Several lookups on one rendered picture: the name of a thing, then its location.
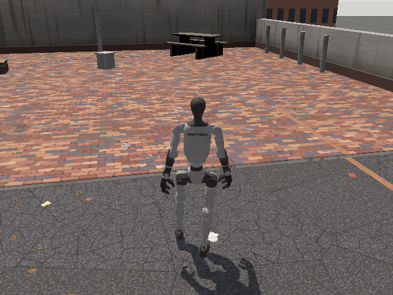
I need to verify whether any robot right upper arm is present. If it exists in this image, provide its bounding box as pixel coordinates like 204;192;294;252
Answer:
210;124;226;159

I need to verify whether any robot left upper arm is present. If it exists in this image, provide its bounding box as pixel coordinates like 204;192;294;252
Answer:
169;124;185;158

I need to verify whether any left robot hand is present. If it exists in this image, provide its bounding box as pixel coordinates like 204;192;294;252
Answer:
160;177;174;194

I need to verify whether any right robot hand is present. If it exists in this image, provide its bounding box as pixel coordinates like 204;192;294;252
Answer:
218;174;232;189

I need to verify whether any right robot forearm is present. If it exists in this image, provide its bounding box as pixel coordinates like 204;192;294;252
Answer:
219;149;231;176

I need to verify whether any right robot thigh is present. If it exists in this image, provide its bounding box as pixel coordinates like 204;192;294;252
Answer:
202;172;217;219

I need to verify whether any robot right shin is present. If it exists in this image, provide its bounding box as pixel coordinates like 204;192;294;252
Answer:
202;209;213;249

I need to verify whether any left robot forearm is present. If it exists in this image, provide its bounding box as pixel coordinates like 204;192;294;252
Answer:
162;149;175;179

